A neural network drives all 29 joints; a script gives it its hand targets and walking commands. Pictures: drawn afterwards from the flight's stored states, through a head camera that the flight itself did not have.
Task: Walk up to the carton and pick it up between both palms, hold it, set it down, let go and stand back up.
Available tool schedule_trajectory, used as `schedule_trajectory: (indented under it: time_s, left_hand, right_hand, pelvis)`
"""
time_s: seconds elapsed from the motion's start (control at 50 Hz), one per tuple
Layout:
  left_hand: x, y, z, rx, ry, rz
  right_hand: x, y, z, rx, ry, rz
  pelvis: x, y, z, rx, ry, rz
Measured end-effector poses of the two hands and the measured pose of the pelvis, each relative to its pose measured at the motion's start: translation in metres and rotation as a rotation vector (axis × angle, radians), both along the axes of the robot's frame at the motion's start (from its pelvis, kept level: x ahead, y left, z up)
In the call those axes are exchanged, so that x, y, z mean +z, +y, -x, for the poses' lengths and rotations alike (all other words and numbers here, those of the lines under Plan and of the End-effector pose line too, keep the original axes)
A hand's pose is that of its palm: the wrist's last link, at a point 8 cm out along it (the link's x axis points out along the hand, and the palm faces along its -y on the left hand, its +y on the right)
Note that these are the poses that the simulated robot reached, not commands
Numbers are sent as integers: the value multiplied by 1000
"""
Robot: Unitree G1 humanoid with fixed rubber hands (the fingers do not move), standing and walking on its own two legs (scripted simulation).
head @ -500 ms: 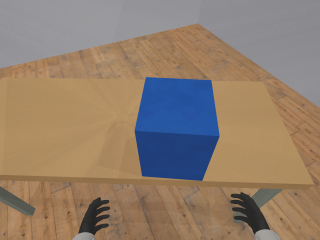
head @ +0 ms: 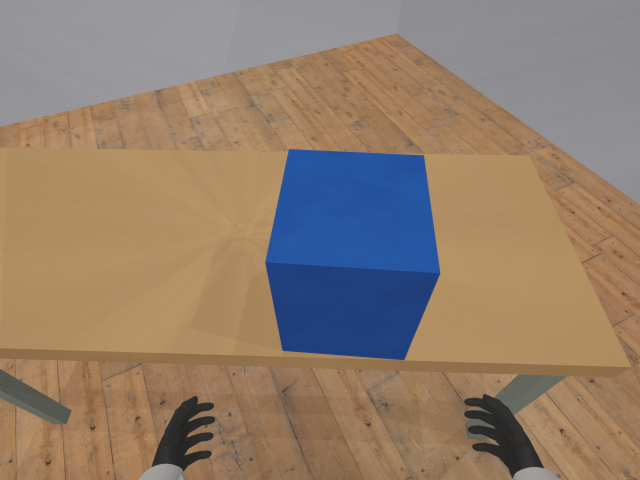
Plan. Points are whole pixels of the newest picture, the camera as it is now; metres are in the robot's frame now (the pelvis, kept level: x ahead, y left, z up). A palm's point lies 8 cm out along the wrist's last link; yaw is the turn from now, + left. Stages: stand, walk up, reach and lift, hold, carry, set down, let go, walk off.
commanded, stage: stand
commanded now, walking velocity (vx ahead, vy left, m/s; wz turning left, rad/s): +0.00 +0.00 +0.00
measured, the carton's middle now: (348, 259) +0.42 -0.02 -0.02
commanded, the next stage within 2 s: none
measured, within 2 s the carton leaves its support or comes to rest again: neither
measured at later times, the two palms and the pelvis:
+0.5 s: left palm (125, 477) +0.14 +0.27 -0.07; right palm out of the picture +0.13 -0.29 -0.07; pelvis -0.01 +0.00 -0.01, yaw +0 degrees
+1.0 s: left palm out of the picture +0.13 +0.27 -0.08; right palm (587, 479) +0.13 -0.29 -0.07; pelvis -0.01 +0.00 -0.01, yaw +0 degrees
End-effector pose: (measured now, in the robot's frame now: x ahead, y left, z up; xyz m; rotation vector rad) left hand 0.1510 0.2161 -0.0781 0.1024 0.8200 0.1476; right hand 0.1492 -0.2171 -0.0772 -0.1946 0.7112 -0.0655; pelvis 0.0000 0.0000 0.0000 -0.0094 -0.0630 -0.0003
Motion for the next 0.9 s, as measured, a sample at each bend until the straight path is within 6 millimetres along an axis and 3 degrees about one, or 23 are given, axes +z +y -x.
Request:
schedule_trajectory:
  time_s: [0.06, 0.12, 0.22, 0.3, 0.9]
  left_hand:
    - [1, 5, 0, -16, -20, -31]
    - [3, 21, 2, -37, -39, -88]
    - [7, 44, 7, -48, -47, -163]
    - [8, 50, 10, -58, -51, -179]
    - [-4, 56, 21, -74, 5, -172]
  right_hand:
    - [-3, -7, 2, 8, 32, 26]
    - [-5, -27, 9, 3, 92, 87]
    - [1, -59, 13, -2, 118, 170]
    - [5, -70, 15, -5, 124, 203]
    - [5, -72, 20, -15, 141, 202]
  pelvis:
    - [-1, 0, 1, 0, 9, -1]
    - [-3, -1, 3, 0, 8, -2]
    - [-5, -2, 6, 0, 8, -4]
    - [-6, -2, 8, -1, 7, -4]
    - [-7, 0, 8, -1, 7, -2]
